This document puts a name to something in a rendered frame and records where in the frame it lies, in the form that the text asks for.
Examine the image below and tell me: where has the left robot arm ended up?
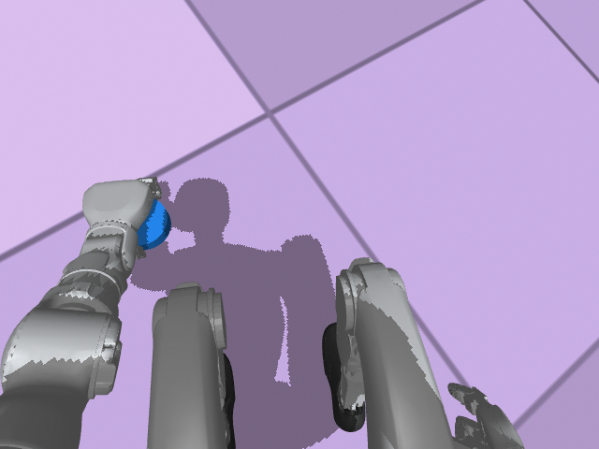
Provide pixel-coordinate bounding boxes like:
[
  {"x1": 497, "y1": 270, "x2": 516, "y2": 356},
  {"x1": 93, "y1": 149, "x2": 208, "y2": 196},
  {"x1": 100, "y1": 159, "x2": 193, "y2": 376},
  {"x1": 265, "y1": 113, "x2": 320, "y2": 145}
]
[{"x1": 0, "y1": 222, "x2": 139, "y2": 449}]

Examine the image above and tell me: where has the left robot hand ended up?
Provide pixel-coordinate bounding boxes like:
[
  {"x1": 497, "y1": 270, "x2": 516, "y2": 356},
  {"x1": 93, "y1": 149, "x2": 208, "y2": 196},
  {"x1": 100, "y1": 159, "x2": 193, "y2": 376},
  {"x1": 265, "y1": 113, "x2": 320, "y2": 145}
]
[{"x1": 82, "y1": 177, "x2": 162, "y2": 260}]

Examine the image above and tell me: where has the right robot hand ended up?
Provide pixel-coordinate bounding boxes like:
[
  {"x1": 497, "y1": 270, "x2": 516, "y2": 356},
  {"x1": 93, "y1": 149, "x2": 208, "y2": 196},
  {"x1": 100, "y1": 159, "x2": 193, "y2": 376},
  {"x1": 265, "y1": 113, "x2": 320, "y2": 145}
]
[{"x1": 447, "y1": 383, "x2": 525, "y2": 449}]

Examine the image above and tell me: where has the right robot foot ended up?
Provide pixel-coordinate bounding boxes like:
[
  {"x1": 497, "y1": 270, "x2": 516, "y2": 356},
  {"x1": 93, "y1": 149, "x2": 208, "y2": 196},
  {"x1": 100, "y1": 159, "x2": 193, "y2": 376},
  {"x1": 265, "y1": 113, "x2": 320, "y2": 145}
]
[{"x1": 322, "y1": 323, "x2": 366, "y2": 432}]

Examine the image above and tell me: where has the tin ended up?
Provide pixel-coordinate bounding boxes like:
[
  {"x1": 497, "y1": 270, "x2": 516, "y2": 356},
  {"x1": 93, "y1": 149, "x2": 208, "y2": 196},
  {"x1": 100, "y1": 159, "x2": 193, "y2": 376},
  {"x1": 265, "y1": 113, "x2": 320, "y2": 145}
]
[{"x1": 137, "y1": 199, "x2": 171, "y2": 250}]

